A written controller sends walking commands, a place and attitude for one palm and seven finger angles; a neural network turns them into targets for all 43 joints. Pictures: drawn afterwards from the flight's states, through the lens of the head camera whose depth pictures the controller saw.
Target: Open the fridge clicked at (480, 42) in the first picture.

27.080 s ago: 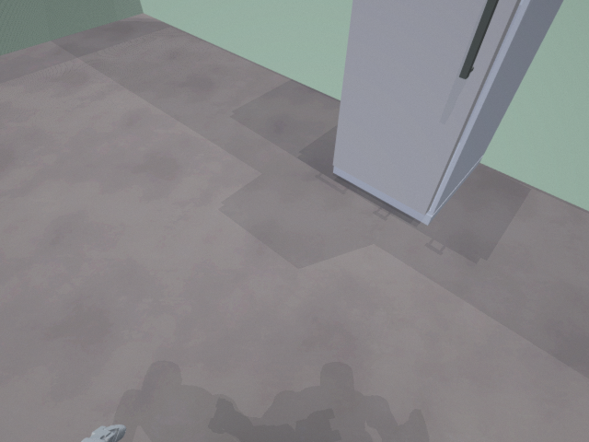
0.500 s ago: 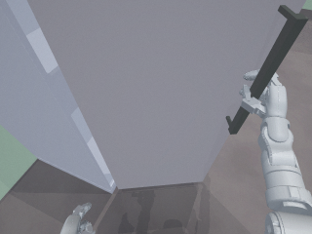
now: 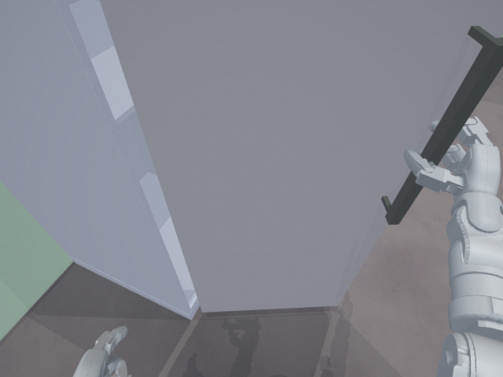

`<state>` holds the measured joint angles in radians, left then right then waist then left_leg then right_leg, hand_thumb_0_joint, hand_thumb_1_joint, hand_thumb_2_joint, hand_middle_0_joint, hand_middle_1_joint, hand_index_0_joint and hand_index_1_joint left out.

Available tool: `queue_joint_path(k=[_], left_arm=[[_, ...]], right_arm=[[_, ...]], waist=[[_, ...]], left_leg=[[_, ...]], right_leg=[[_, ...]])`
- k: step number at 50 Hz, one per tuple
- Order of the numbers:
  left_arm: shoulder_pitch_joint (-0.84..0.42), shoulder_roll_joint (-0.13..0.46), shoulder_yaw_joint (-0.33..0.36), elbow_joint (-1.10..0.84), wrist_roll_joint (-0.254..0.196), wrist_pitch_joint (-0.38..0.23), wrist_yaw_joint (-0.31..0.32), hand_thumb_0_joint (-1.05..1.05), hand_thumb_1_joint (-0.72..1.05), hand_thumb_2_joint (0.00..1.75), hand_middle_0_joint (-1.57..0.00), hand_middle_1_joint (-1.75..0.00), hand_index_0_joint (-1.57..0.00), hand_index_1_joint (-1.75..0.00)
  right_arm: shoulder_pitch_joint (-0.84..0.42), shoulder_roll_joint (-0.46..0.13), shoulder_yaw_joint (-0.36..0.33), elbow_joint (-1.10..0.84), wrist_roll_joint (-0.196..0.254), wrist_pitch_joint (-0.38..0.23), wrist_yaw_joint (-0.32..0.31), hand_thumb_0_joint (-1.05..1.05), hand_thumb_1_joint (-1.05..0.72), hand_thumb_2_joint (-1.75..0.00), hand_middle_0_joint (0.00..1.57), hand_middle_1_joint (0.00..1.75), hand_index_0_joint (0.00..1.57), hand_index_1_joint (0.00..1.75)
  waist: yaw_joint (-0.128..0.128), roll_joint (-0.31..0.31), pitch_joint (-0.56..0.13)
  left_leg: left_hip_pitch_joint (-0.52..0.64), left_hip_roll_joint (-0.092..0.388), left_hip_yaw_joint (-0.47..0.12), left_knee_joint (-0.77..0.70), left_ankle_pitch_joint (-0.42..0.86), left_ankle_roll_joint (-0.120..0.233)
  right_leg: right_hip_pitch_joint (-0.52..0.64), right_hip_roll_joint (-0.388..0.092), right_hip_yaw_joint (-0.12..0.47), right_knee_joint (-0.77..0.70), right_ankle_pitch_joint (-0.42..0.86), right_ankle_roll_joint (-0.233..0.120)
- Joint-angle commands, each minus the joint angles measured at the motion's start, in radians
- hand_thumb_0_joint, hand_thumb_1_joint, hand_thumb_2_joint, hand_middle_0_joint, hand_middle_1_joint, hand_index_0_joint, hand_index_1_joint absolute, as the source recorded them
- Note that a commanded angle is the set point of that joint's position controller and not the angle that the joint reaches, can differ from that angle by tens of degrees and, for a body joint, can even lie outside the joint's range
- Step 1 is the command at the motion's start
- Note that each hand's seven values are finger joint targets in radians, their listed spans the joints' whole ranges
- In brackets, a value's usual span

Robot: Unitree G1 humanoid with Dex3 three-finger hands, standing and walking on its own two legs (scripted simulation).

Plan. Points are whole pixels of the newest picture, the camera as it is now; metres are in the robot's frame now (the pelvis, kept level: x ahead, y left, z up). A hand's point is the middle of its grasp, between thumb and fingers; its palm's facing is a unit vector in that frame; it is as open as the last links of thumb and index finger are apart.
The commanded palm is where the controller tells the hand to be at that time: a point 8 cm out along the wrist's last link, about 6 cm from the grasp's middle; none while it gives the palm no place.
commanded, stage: loosen the grip on the handle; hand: right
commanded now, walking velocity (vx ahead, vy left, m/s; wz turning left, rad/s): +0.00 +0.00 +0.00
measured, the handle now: (425, 146) +0.47 -0.24 +0.14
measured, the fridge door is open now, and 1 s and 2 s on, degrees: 63 65 65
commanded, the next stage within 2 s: slip the hand off the handle in 0.38 s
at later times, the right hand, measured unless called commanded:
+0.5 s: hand (431, 176) +0.41 -0.24 +0.13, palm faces +0.23 +0.96 -0.16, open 14.5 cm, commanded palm +0.37 -0.29 +0.14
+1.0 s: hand (481, 188) +0.39 -0.31 +0.13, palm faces +0.25 +0.95 -0.18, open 14.7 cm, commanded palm +0.36 -0.35 +0.14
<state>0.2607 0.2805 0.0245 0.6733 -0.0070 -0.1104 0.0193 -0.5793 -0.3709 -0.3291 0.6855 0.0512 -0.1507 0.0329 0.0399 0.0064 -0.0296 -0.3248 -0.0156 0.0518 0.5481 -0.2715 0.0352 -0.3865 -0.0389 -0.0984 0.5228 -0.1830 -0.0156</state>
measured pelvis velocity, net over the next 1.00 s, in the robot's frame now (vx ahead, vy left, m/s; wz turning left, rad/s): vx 0.04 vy -0.03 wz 0.01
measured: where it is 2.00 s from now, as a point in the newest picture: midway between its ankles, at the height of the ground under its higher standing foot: outside the picture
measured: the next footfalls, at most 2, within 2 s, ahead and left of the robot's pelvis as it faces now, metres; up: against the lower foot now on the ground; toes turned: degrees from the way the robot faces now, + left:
none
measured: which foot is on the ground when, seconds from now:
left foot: down 0.00-1.00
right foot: down 0.00-1.00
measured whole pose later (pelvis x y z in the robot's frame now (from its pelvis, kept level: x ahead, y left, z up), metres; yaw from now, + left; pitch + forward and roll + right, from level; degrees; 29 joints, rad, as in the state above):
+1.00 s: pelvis +0.04 -0.03 -0.01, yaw +1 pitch +6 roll +2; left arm 0.27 0.25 -0.02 0.65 -0.03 -0.11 0.08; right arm -0.30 -0.44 -0.39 0.41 0.14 -0.14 0.17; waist -0.01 -0.02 -0.07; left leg -0.36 -0.01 0.04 0.62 -0.36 0.00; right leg -0.46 0.01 -0.03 0.68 -0.32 -0.05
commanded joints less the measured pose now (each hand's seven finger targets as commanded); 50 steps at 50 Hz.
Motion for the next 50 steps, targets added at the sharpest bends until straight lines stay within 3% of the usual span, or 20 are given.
queue_joint_path(k=[1,2,5,9,10,11,12,14,16,19,22,23,24,26,29,32,37,41,46,50], left_arm=[[-0.014,0.146,0.037,-0.128,-0.02,-0.023,0.002,0.0,0.9,0.9,-0.2,-0.3,-0.2,-0.3],[-0.02,0.146,0.031,-0.141,-0.025,-0.022,0.006,0.0,0.9,0.9,-0.2,-0.3,-0.2,-0.3],[-0.027,0.135,0.026,-0.137,-0.041,-0.035,0.025,0.0,0.9,0.9,-0.2,-0.3,-0.2,-0.3],[-0.004,0.14,0.019,-0.098,-0.045,-0.051,0.047,0.0,0.9,0.9,-0.2,-0.3,-0.2,-0.3],[-0.003,0.149,0.033,-0.102,-0.039,-0.049,0.048,0.0,0.9,0.9,-0.2,-0.3,-0.2,-0.3],[-0.022,0.144,0.02,-0.111,-0.036,-0.044,0.048,0.0,0.9,0.9,-0.2,-0.3,-0.2,-0.3],[-0.021,0.126,0.016,-0.117,-0.035,-0.046,0.048,0.0,0.9,0.9,-0.2,-0.3,-0.2,-0.3],[-0.031,0.115,0.01,-0.123,-0.036,-0.059,0.047,0.0,0.9,0.9,-0.2,-0.3,-0.2,-0.3],[-0.02,0.128,0.015,-0.123,-0.034,-0.06,0.049,0.0,0.9,0.9,-0.2,-0.3,-0.2,-0.3],[-0.011,0.126,0.018,-0.125,-0.031,-0.063,0.055,0.0,0.9,0.9,-0.2,-0.3,-0.2,-0.3],[-0.01,0.119,0.014,-0.125,-0.032,-0.062,0.057,0.0,0.9,0.9,-0.2,-0.3,-0.2,-0.3],[-0.005,0.122,0.018,-0.127,-0.029,-0.064,0.055,0.0,0.9,0.9,-0.2,-0.3,-0.2,-0.3],[0.005,0.13,0.017,-0.112,-0.028,-0.057,0.062,0.0,0.9,0.9,-0.2,-0.3,-0.2,-0.3],[0.008,0.13,0.015,-0.114,-0.027,-0.044,0.067,0.0,0.9,0.9,-0.2,-0.3,-0.2,-0.3],[-0.001,0.118,0.017,-0.129,-0.027,-0.044,0.066,0.0,0.9,0.9,-0.2,-0.3,-0.2,-0.3],[0.01,0.121,0.019,-0.129,-0.027,-0.041,0.067,0.0,0.9,0.9,-0.2,-0.3,-0.2,-0.3],[0.011,0.124,0.023,-0.136,-0.028,-0.042,0.064,0.0,0.9,0.9,-0.2,-0.3,-0.2,-0.3],[0.0,0.129,0.02,-0.134,-0.034,-0.038,0.074,0.0,0.9,0.9,-0.2,-0.3,-0.2,-0.3],[-0.002,0.128,0.016,-0.14,-0.028,-0.04,0.076,0.0,0.9,0.9,-0.2,-0.3,-0.2,-0.3],[-0.006,0.131,0.011,-0.132,-0.025,-0.045,0.081,0.0,0.9,0.9,-0.2,-0.3,-0.2,-0.3]], right_arm=[[-0.32,-0.225,0.028,-0.152,-0.049,-0.129,-0.027,0.0,0.43,-0.26,0.44,1.38,0.44,1.38],[-0.361,-0.233,0.05,-0.173,-0.055,-0.142,-0.03,0.0,0.55,-0.2,0.42,1.37,0.42,1.37],[-0.441,-0.222,0.096,-0.18,-0.039,-0.167,-0.013,0.0,0.55,-0.2,0.38,1.32,0.38,1.32],[-0.522,-0.274,0.044,-0.137,0.031,-0.183,0.009,0.0,0.55,-0.2,0.33,1.25,0.33,1.25],[-0.396,-0.455,-0.137,-0.173,0.034,-0.188,0.008,0.0,0.55,-0.2,0.32,1.23,0.32,1.23],[-0.397,-0.436,-0.088,-0.223,0.026,-0.187,0.011,0.0,0.55,-0.2,0.3,1.22,0.3,1.22],[-0.393,-0.383,-0.065,-0.252,0.026,-0.192,0.01,0.0,0.55,-0.2,0.29,1.2,0.29,1.2],[-0.334,-0.311,-0.025,-0.262,0.037,-0.184,0.016,0.0,0.55,-0.2,0.26,1.17,0.26,1.17],[-0.222,-0.339,-0.079,-0.251,0.057,-0.163,0.019,0.0,0.55,-0.2,0.25,1.15,0.25,1.15],[-0.186,-0.359,-0.128,-0.33,0.082,-0.137,0.022,0.0,0.55,-0.2,0.25,1.15,0.25,1.15],[-0.154,-0.303,-0.093,-0.359,0.084,-0.11,0.026,0.0,0.55,-0.2,0.25,1.15,0.25,1.15],[-0.144,-0.32,-0.109,-0.391,0.079,-0.105,0.026,0.0,0.55,-0.2,0.25,1.15,0.25,1.15],[-0.146,-0.387,-0.162,-0.329,0.068,-0.092,0.022,0.0,0.55,-0.2,0.25,1.15,0.25,1.15],[-0.155,-0.402,-0.175,-0.342,0.059,-0.084,0.025,0.0,0.55,-0.2,0.25,1.15,0.25,1.15],[-0.131,-0.351,-0.14,-0.398,0.07,-0.083,0.053,0.0,0.55,-0.2,0.25,1.15,0.25,1.15],[-0.107,-0.359,-0.153,-0.424,0.082,-0.082,0.077,0.0,0.55,-0.2,0.25,1.15,0.25,1.15],[-0.074,-0.314,-0.108,-0.472,0.095,-0.077,0.116,0.0,0.55,-0.2,0.25,1.15,0.25,1.15],[-0.063,-0.33,-0.126,-0.466,0.11,-0.054,0.134,0.0,0.55,-0.2,0.25,1.15,0.25,1.15],[-0.056,-0.347,-0.133,-0.517,0.103,-0.05,0.127,0.0,0.55,-0.2,0.25,1.15,0.25,1.15],[-0.106,-0.366,-0.146,-0.481,0.103,-0.054,0.121,0.0,0.55,-0.2,0.25,1.15,0.25,1.15]], waist=[[0.0,0.039,-0.136],[0.005,0.038,-0.154],[0.016,0.004,-0.16],[0.017,0.043,-0.204],[-0.055,0.03,-0.293],[-0.051,-0.061,-0.306],[-0.048,-0.053,-0.333],[-0.038,-0.064,-0.276],[-0.053,-0.019,-0.264],[-0.053,0.009,-0.29],[-0.042,0.012,-0.259],[-0.048,-0.001,-0.291],[-0.038,0.015,-0.26],[-0.035,0.015,-0.255],[-0.045,-0.066,-0.332],[-0.048,-0.085,-0.375],[-0.037,-0.107,-0.366],[-0.037,-0.097,-0.305],[-0.045,-0.124,-0.324],[-0.035,-0.107,-0.296]], left_leg=[[-0.121,0.012,-0.036,-0.096,-0.029,-0.016],[-0.114,0.018,-0.057,-0.105,-0.088,-0.02],[-0.14,0.024,-0.103,-0.141,-0.243,-0.02],[-0.091,0.029,-0.16,-0.16,-0.285,-0.028],[0.005,0.038,-0.187,-0.158,-0.288,-0.024],[0.025,0.041,-0.19,-0.136,-0.235,-0.022],[0.042,0.034,-0.173,-0.118,-0.174,-0.02],[0.007,0.026,-0.159,-0.115,-0.108,-0.018],[0.021,0.024,-0.145,-0.1,-0.027,-0.022],[0.056,0.023,-0.127,-0.063,0.175,-0.039],[0.026,0.011,-0.091,-0.042,0.26,-0.041],[0.03,0.009,-0.086,-0.032,0.282,-0.039],[0.01,0.008,-0.083,-0.03,0.276,-0.041],[0.006,0.006,-0.076,-0.018,0.292,-0.039],[0.009,-0.003,-0.061,0.001,0.327,-0.027],[0.012,-0.009,-0.049,0.018,0.366,-0.02],[-0.043,-0.018,-0.03,0.027,0.356,-0.016],[-0.075,-0.02,-0.022,0.014,0.295,-0.01],[-0.099,-0.022,-0.012,0.02,0.245,-0.007],[-0.132,-0.023,-0.005,0.013,0.148,-0.006]], right_leg=[[0.104,0.017,0.069,-0.011,-0.087,-0.027],[0.085,0.027,0.059,-0.015,-0.136,-0.032],[0.073,0.039,0.047,-0.003,-0.217,-0.031],[0.02,0.047,0.057,0.033,-0.198,-0.029],[0.009,0.045,0.059,0.034,-0.165,-0.028],[0.004,0.051,0.06,0.03,-0.15,-0.03],[0.025,0.053,0.066,0.031,-0.128,-0.034],[0.036,0.049,0.065,0.038,-0.1,-0.036],[0.03,0.043,0.068,0.044,-0.061,-0.039],[0.05,0.046,0.059,0.052,0.028,-0.039],[0.074,0.047,0.057,0.055,0.081,-0.042],[0.094,0.047,0.058,0.057,0.105,-0.04],[0.074,0.046,0.058,0.063,0.097,-0.04],[0.072,0.046,0.063,0.068,0.118,-0.042],[0.143,0.047,0.065,0.079,0.19,-0.035],[0.176,0.041,0.081,0.094,0.269,-0.031],[0.229,0.03,0.105,0.111,0.357,-0.023],[0.223,0.025,0.123,0.101,0.325,-0.014],[0.259,0.016,0.152,0.096,0.362,0.008],[0.235,0.015,0.173,0.072,0.233,0.018]])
